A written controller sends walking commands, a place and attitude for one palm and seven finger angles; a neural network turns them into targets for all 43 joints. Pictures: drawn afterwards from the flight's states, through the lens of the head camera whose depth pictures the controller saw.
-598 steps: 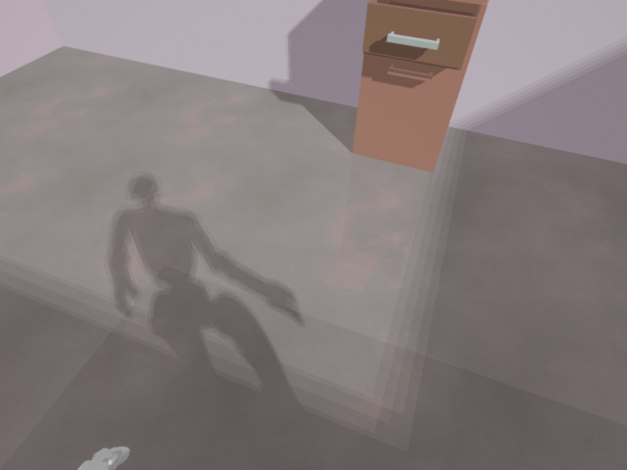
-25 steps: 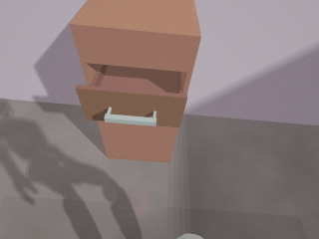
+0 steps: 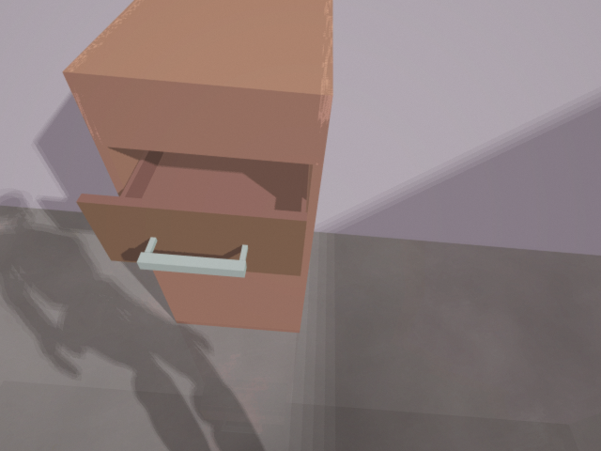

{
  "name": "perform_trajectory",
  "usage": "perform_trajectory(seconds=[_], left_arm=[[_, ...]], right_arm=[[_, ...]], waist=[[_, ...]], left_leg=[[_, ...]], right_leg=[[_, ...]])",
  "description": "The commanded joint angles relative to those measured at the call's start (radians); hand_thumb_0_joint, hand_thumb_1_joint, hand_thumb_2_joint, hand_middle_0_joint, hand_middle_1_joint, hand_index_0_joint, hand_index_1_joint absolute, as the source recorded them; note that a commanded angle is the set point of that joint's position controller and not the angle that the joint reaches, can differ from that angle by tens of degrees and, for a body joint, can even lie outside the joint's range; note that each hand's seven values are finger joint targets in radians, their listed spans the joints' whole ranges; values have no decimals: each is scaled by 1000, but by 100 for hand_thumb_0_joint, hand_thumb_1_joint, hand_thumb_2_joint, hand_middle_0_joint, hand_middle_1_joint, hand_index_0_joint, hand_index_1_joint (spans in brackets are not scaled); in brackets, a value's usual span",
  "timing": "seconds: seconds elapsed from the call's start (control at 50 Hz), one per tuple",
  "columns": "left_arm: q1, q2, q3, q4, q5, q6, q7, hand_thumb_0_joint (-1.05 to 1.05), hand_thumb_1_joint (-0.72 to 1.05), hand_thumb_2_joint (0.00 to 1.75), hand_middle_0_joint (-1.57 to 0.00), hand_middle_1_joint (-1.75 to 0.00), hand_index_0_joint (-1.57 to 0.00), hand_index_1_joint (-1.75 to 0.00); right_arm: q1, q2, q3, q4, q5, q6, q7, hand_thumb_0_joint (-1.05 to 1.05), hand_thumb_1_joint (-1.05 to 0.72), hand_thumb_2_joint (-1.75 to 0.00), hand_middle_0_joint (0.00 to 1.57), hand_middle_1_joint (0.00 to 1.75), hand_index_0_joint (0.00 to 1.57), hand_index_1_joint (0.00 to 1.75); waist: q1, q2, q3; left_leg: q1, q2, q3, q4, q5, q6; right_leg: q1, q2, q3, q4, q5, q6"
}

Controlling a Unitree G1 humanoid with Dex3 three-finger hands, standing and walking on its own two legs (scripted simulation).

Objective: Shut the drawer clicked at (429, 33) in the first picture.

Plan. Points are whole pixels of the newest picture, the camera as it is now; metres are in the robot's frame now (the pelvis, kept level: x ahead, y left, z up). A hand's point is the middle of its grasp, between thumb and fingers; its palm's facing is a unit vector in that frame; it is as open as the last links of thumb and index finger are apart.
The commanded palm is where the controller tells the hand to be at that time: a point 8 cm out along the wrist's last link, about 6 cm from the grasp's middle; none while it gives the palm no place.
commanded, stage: come to a stop and stand still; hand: left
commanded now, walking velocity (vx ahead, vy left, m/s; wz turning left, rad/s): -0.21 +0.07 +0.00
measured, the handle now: (195, 255) +0.44 +0.22 -0.08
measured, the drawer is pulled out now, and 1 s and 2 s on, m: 0.14 0.14 0.14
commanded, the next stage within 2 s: look again from close up in 1.86 s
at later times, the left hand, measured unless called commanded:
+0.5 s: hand out of the picture +0.01 +0.18 -0.16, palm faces +0.04 -0.96 -0.26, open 7.4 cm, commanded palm none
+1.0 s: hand out of the picture -0.02 +0.19 -0.17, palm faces -0.01 -0.98 -0.18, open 7.4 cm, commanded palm none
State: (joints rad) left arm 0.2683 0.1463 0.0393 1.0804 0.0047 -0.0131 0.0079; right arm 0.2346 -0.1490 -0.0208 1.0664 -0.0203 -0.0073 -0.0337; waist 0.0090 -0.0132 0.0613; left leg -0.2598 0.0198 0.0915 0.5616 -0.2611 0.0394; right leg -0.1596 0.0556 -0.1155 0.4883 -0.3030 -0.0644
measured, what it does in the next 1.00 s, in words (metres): stands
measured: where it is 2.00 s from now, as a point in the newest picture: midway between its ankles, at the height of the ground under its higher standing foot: outside the picture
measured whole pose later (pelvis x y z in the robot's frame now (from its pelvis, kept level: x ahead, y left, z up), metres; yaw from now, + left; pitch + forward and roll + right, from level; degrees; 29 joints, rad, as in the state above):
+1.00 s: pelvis -0.03 +0.02 +0.01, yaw -2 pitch -2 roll -1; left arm 0.32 0.15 -0.01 1.04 0.01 0.01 0.04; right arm 0.32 -0.14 0.02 1.08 -0.02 0.01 -0.02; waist -0.01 0.00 0.05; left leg -0.25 -0.03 0.12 0.46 -0.19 0.09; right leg -0.19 0.02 -0.08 0.47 -0.24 -0.03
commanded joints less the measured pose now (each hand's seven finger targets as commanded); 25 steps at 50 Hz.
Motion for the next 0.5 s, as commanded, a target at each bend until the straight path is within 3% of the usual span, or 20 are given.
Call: perform_trajectory(seconds=[0.0,0.02,0.06,0.12,0.18,0.24,0.3,0.32,0.34,0.36,0.4,0.42,0.46,0.48], left_arm=[[59,42,-2,-28,-4,-4,29,0,90,90,-20,-30,-20,-30],[66,53,-3,-15,-5,4,33,0,90,90,-20,-30,-20,-30],[57,75,-2,-4,-5,11,36,0,90,90,-20,-30,-20,-30],[49,90,0,-1,1,9,36,0,90,90,-20,-30,-20,-30],[35,91,2,-10,3,11,37,0,90,90,-20,-30,-20,-30],[29,80,-1,-18,4,9,37,0,90,90,-20,-30,-20,-30],[25,71,-8,-14,5,5,36,0,90,90,-20,-30,-20,-30],[60,205,-33,-99,27,-5,51,0,90,90,-20,-30,-20,-30],[57,143,-11,-119,24,1,58,0,90,90,-20,-30,-20,-30],[58,132,-7,-114,23,0,59,0,90,90,-20,-30,-20,-30],[53,153,-13,-148,22,-2,59,0,90,90,-20,-30,-20,-30],[45,166,-14,-156,24,-4,61,0,90,90,-20,-30,-20,-30],[29,163,-11,-167,20,-7,58,0,90,90,-20,-30,-20,-30],[21,170,-11,-176,19,-9,56,0,90,90,-20,-30,-20,-30]], right_arm=[[44,-96,2,-12,7,-12,-16,0,-90,-90,20,30,20,30],[16,-92,4,-12,12,-11,-20,0,-90,-90,20,30,20,30],[-2,-90,3,-23,18,-1,-23,0,-90,-90,20,30,20,30],[-8,-100,-11,-34,15,11,-22,0,-90,-90,20,30,20,30],[-10,-108,-16,-41,13,20,-16,0,-90,-90,20,30,20,30],[-22,-101,-14,-38,12,20,-11,0,-90,-90,20,30,20,30],[-36,-86,-4,-27,13,18,-3,0,-90,-90,20,30,20,30],[-17,-168,-30,-143,-3,7,-1,0,-90,-90,20,30,20,30],[10,-157,-43,-149,-4,-5,0,0,-90,-90,20,30,20,30],[-3,-138,-46,-138,-6,2,-1,0,-90,-90,20,30,20,30],[17,-106,-39,-159,-1,18,9,0,-90,-90,20,30,20,30],[25,-97,-29,-163,-6,23,16,0,-90,-90,20,30,20,30],[17,-91,-33,-166,-2,31,17,0,-90,-90,20,30,20,30],[28,-91,-30,-164,-1,29,17,0,-90,-90,20,30,20,30]], waist=[[24,138,-69],[34,216,-58],[30,157,-48],[14,53,-81],[2,-5,-107],[-1,-35,-107],[0,-60,-58],[-26,-40,11],[-15,-7,-96],[-14,-27,-119],[-18,-105,-67],[-20,-147,-38],[-24,-78,30],[-30,-48,31]], left_leg=[[137,181,-181,-173,674,38],[138,183,-191,-195,736,54],[147,171,-188,-207,711,61],[200,143,-159,-179,591,37],[206,134,-152,-178,486,27],[193,129,-154,-204,382,22],[154,114,-155,-245,224,11],[165,62,-170,-200,301,-11],[133,111,-163,-106,267,5],[96,89,-153,-80,183,12],[14,19,-96,-2,-14,-13],[-36,-1,-79,30,-46,-19],[-50,21,-91,94,-82,-19],[-48,25,-93,84,-66,-19]], right_leg=[[17,-151,150,-50,260,4],[23,-156,144,-45,236,19],[32,-164,148,-65,238,26],[22,-194,168,-91,383,21],[8,-205,176,-88,391,14],[0,-200,184,-104,336,12],[-19,-199,195,-155,240,13],[-92,-159,211,-84,236,42],[-98,-186,182,-55,137,40],[-77,-197,217,-88,168,27],[-109,-268,302,-184,30,1],[-91,-289,326,-190,94,0],[-179,-310,336,-218,5,-41],[-181,-304,327,-208,23,-58]])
